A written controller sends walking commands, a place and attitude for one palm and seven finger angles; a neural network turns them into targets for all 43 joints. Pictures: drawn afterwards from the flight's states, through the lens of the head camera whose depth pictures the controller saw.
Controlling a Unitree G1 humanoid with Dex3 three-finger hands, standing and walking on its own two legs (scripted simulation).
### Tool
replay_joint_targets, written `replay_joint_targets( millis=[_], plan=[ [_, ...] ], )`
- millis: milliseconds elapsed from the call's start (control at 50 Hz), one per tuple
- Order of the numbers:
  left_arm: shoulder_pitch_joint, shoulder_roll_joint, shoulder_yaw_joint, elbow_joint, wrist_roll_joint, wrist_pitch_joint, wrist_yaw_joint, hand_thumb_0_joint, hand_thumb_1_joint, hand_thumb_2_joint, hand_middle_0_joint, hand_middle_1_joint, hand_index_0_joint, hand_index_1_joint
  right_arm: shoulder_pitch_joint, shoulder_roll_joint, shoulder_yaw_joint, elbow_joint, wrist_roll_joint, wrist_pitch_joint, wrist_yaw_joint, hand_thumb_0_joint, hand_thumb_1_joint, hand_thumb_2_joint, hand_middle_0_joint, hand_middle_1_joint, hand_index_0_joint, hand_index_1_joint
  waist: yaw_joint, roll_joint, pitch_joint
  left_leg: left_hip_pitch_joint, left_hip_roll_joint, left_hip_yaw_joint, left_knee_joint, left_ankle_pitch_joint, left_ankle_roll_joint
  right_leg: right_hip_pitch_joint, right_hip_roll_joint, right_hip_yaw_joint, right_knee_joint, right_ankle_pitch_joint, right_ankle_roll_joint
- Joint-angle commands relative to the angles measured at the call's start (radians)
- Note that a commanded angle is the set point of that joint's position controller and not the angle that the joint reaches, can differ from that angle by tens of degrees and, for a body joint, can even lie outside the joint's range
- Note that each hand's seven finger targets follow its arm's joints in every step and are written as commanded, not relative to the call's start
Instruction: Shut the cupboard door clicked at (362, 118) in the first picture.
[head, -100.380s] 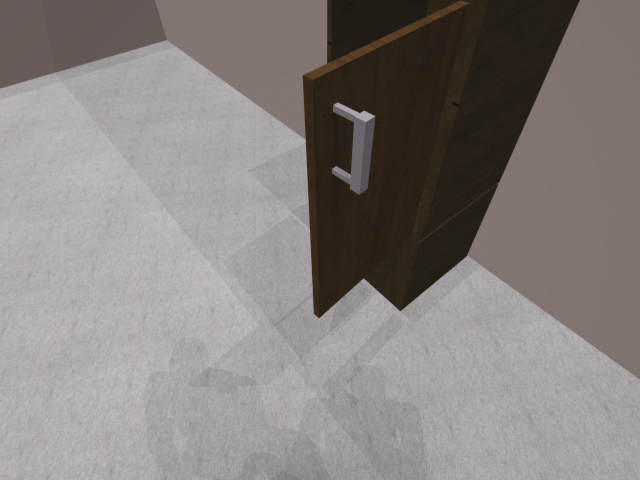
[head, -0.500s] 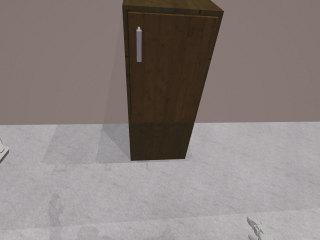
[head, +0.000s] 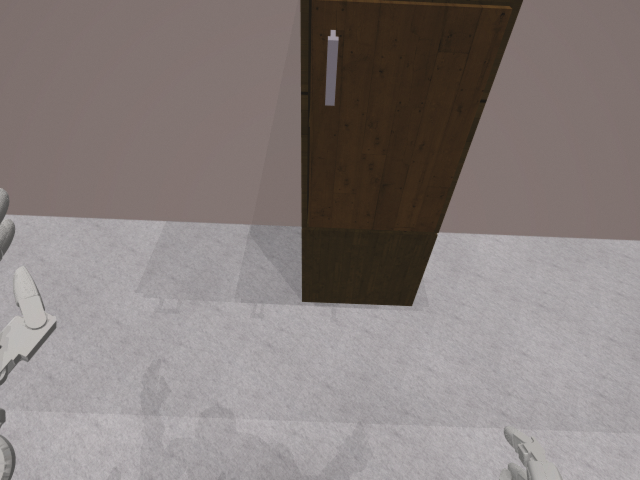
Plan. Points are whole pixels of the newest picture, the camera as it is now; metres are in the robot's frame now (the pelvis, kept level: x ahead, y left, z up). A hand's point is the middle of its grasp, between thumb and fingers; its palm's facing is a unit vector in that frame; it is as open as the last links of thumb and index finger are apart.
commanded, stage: stop stepping back and stand still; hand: left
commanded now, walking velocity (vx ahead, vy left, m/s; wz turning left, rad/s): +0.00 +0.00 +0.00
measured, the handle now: (331, 68) +0.82 +0.04 +0.15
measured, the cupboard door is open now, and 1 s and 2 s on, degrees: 0 0 0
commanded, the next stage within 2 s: let the arm hang, fingers relaxed in 1.28 s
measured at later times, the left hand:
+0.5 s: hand (74, 271) +0.27 +0.28 +0.16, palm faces +0.41 -0.80 -0.44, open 7.4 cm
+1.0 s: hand (7, 339) +0.19 +0.29 +0.17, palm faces +0.46 -0.81 -0.37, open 7.4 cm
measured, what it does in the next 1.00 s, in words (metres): stands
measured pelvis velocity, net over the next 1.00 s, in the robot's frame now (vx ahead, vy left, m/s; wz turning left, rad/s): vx -0.01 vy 0.03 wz -0.02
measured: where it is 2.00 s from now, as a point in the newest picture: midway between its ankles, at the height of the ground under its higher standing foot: outside the picture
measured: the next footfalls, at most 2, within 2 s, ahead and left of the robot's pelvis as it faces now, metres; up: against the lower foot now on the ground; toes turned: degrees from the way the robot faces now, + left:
none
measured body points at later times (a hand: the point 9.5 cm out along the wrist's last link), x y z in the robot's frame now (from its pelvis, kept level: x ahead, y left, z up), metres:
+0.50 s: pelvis +0.05 +0.02 +0.02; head +0.07 +0.02 +0.46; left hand +0.24 +0.32 +0.19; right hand +0.21 -0.23 -0.08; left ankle +0.06 +0.13 -0.72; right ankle -0.01 -0.10 -0.71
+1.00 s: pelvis -0.01 +0.03 +0.02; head -0.02 +0.04 +0.47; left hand +0.16 +0.33 +0.19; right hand +0.14 -0.21 -0.07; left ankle +0.05 +0.13 -0.72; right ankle -0.01 -0.10 -0.72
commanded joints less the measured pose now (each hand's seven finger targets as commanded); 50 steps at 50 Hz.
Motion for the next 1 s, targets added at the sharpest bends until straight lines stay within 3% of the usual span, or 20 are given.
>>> replay_joint_targets(
  millis=[0, 40, 100, 120, 140, 200, 220, 260, 320, 380, 400, 440, 540, 600, 680, 740, 840, 880, 900, 980],
  plan=[
    [-0.060, 0.293, 0.191, -0.328, -0.003, -0.110, 0.020, 0.000, 0.900, 0.900, -0.200, -0.300, -0.200, -0.300, -0.114, -0.095, -0.044, -0.193, -0.006, -0.061, 0.004, 0.000, -0.900, -0.900, 0.200, 0.300, 0.200, 0.300, -0.011, 0.313, -0.081, 0.253, 0.252, -0.421, -0.335, 0.125, 0.123, -0.246, 0.047, 0.059, 0.212, -0.135, -0.009],
    [0.002, 0.295, 0.222, -0.286, -0.012, -0.100, 0.008, 0.000, 0.900, 0.900, -0.200, -0.300, -0.200, -0.300, -0.118, -0.063, -0.026, -0.174, -0.010, -0.060, 0.011, 0.000, -0.900, -0.900, 0.200, 0.300, 0.200, 0.300, -0.012, 0.287, -0.056, 0.119, 0.222, -0.350, -0.349, 0.067, 0.125, -0.166, 0.019, 0.072, 0.176, -0.085, -0.005],
    [0.068, 0.303, 0.262, -0.295, -0.015, -0.098, 0.008, 0.000, 0.900, 0.900, -0.200, -0.300, -0.200, -0.300, -0.105, -0.066, -0.020, -0.174, 0.007, -0.064, 0.029, 0.000, -0.900, -0.900, 0.200, 0.300, 0.200, 0.300, -0.007, 0.258, -0.100, 0.098, 0.137, -0.135, -0.233, 0.130, 0.061, -0.024, 0.034, 0.019, -0.100, 0.094, 0.001],
    [0.107, 0.265, 0.233, -0.270, -0.018, -0.092, 0.003, 0.000, 0.900, 0.900, -0.200, -0.300, -0.200, -0.300, -0.102, -0.061, -0.015, -0.180, 0.014, -0.060, 0.032, 0.000, -0.900, -0.900, 0.200, 0.300, 0.200, 0.300, -0.012, 0.219, -0.111, 0.055, 0.111, -0.094, -0.200, 0.110, 0.039, 0.040, 0.033, 0.027, -0.169, 0.162, -0.001],
    [0.130, 0.261, 0.230, -0.243, -0.019, -0.085, 0.002, 0.000, 0.900, 0.900, -0.200, -0.300, -0.200, -0.300, -0.100, -0.056, -0.013, -0.184, 0.017, -0.055, 0.034, 0.000, -0.900, -0.900, 0.200, 0.300, 0.200, 0.300, -0.017, 0.151, -0.122, 0.019, 0.080, -0.063, -0.163, 0.060, 0.021, 0.077, 0.008, 0.081, -0.214, 0.223, -0.015],
    [0.161, 0.231, 0.201, -0.168, -0.036, -0.057, -0.001, 0.000, 0.900, 0.900, -0.200, -0.300, -0.200, -0.300, -0.081, -0.059, -0.024, -0.180, 0.020, -0.036, 0.040, 0.000, -0.900, -0.900, 0.200, 0.300, 0.200, 0.300, -0.031, -0.107, -0.100, -0.003, -0.012, -0.018, 0.024, -0.004, -0.032, -0.001, -0.172, 0.364, -0.305, 0.350, -0.106],
    [0.162, 0.223, 0.185, -0.147, -0.035, -0.051, 0.001, 0.000, 0.900, 0.900, -0.200, -0.300, -0.200, -0.300, -0.083, -0.054, -0.019, -0.173, 0.022, -0.024, 0.041, 0.000, -0.900, -0.900, 0.200, 0.300, 0.200, 0.300, -0.035, -0.149, -0.089, -0.036, -0.015, -0.027, 0.055, -0.012, -0.037, 0.029, -0.198, 0.363, -0.290, 0.482, -0.125],
    [0.117, 0.224, 0.174, -0.113, -0.027, -0.051, 0.002, 0.000, 0.900, 0.900, -0.200, -0.300, -0.200, -0.300, -0.090, -0.054, -0.009, -0.169, 0.023, -0.017, 0.035, 0.000, -0.900, -0.900, 0.200, 0.300, 0.200, 0.300, -0.031, -0.147, -0.105, -0.030, -0.013, -0.033, -0.011, -0.023, -0.028, 0.088, -0.181, 0.282, -0.218, 0.671, -0.107],
    [0.036, 0.229, 0.149, -0.111, -0.017, -0.045, -0.003, 0.000, 0.900, 0.900, -0.200, -0.300, -0.200, -0.300, -0.102, -0.067, -0.013, -0.164, 0.019, -0.015, 0.012, 0.000, -0.900, -0.900, 0.200, 0.300, 0.200, 0.300, -0.028, -0.075, -0.148, 0.158, 0.017, -0.037, -0.122, 0.376, 0.000, 0.060, -0.073, 0.143, -0.119, 0.741, -0.022],
    [-0.020, 0.255, 0.145, -0.183, -0.006, -0.045, -0.003, 0.000, 0.900, 0.900, -0.200, -0.300, -0.200, -0.300, -0.104, -0.069, -0.012, -0.182, 0.023, -0.008, 0.005, 0.000, -0.900, -0.900, 0.200, 0.300, 0.200, 0.300, -0.024, 0.016, -0.203, 0.284, 0.051, -0.045, -0.078, 0.711, 0.018, 0.033, -0.024, 0.081, -0.071, 0.804, 0.008],
    [-0.045, 0.272, 0.149, -0.225, -0.004, -0.046, -0.003, 0.000, 0.900, 0.900, -0.200, -0.300, -0.200, -0.300, -0.117, -0.070, -0.008, -0.188, 0.024, -0.013, 0.002, 0.000, -0.900, -0.900, 0.200, 0.300, 0.200, 0.300, -0.019, 0.060, -0.193, 0.268, 0.053, -0.052, -0.081, 0.724, 0.012, 0.035, -0.024, 0.079, -0.081, 0.771, 0.009],
    [-0.005, 0.245, 0.134, -0.252, -0.009, -0.043, -0.003, 0.000, 0.900, 0.900, -0.200, -0.300, -0.200, -0.300, -0.112, -0.068, -0.008, -0.205, 0.027, -0.014, 0.007, 0.000, -0.900, -0.900, 0.200, 0.300, 0.200, 0.300, -0.013, 0.061, -0.181, 0.240, 0.058, -0.056, -0.092, 0.729, 0.001, 0.057, -0.013, 0.079, -0.098, 0.728, 0.001],
    [0.151, 0.261, 0.196, -0.278, -0.024, -0.051, -0.003, 0.000, 0.900, 0.900, -0.200, -0.300, -0.200, -0.300, -0.105, -0.063, -0.013, -0.230, 0.025, 0.002, 0.019, 0.000, -0.900, -0.900, 0.200, 0.300, 0.200, 0.300, -0.007, 0.153, -0.178, 0.153, 0.063, -0.068, -0.136, 0.587, -0.016, 0.085, -0.004, 0.085, -0.143, 0.583, -0.014],
    [0.213, 0.276, 0.239, -0.224, -0.036, -0.051, -0.004, 0.000, 0.900, 0.900, -0.200, -0.300, -0.200, -0.300, -0.097, -0.061, -0.017, -0.228, 0.022, 0.010, 0.017, 0.000, -0.900, -0.900, 0.200, 0.300, 0.200, 0.300, -0.008, 0.148, -0.184, 0.124, 0.060, -0.066, -0.159, 0.488, -0.022, 0.093, -0.002, 0.088, -0.175, 0.558, -0.014],
    [0.187, 0.239, 0.195, -0.189, -0.046, -0.043, -0.007, 0.000, 0.900, 0.900, -0.200, -0.300, -0.200, -0.300, -0.095, -0.067, -0.014, -0.227, 0.025, 0.010, 0.012, 0.000, -0.900, -0.900, 0.200, 0.300, 0.200, 0.300, -0.015, 0.091, -0.195, 0.132, 0.054, -0.055, -0.165, 0.400, -0.019, 0.082, -0.004, 0.104, -0.201, 0.549, -0.007],
    [0.144, 0.211, 0.146, -0.156, -0.046, -0.029, -0.009, 0.000, 0.900, 0.900, -0.200, -0.300, -0.200, -0.300, -0.103, -0.073, -0.009, -0.219, 0.026, 0.000, 0.006, 0.000, -0.900, -0.900, 0.200, 0.300, 0.200, 0.300, -0.016, 0.055, -0.139, 0.111, 0.047, -0.061, -0.202, 0.222, -0.014, 0.030, -0.004, 0.112, -0.248, 0.407, -0.001],
    [-0.029, 0.197, 0.083, -0.174, -0.017, -0.034, -0.004, 0.000, 0.900, 0.900, -0.200, -0.300, -0.200, -0.300, -0.118, -0.079, -0.003, -0.206, 0.017, -0.023, -0.002, 0.000, -0.900, -0.900, 0.200, 0.300, 0.200, 0.300, -0.019, 0.059, -0.026, 0.069, 0.021, -0.083, -0.270, -0.137, -0.007, -0.078, -0.005, 0.139, -0.354, 0.079, -0.009],
    [-0.072, 0.198, 0.077, -0.178, -0.004, -0.036, 0.001, 0.000, 0.900, 0.900, -0.200, -0.300, -0.200, -0.300, -0.118, -0.079, -0.002, -0.198, 0.012, -0.031, -0.005, 0.000, -0.900, -0.900, 0.200, 0.300, 0.200, 0.300, -0.019, 0.067, -0.009, 0.062, 0.013, -0.087, -0.282, -0.184, -0.005, -0.091, 0.000, 0.135, -0.370, 0.023, -0.010],
    [-0.097, 0.240, 0.108, -0.195, 0.001, -0.040, 0.006, 0.000, 0.900, 0.900, -0.200, -0.300, -0.200, -0.300, -0.123, -0.084, -0.007, -0.197, 0.009, -0.035, -0.008, 0.000, -0.900, -0.900, 0.200, 0.300, 0.200, 0.300, -0.015, 0.074, -0.008, 0.058, 0.010, -0.089, -0.285, -0.202, -0.005, -0.094, -0.001, 0.142, -0.379, 0.001, -0.011],
    [-0.085, 0.209, 0.096, -0.180, 0.008, -0.049, 0.009, 0.000, 0.900, 0.900, -0.200, -0.300, -0.200, -0.300, -0.115, -0.072, -0.001, -0.191, 0.008, -0.044, -0.003, 0.000, -0.900, -0.900, 0.200, 0.300, 0.200, 0.300, -0.012, 0.119, -0.008, 0.034, 0.015, -0.115, -0.336, -0.262, -0.006, -0.058, 0.023, 0.107, -0.345, 0.004, -0.011]
  ],
)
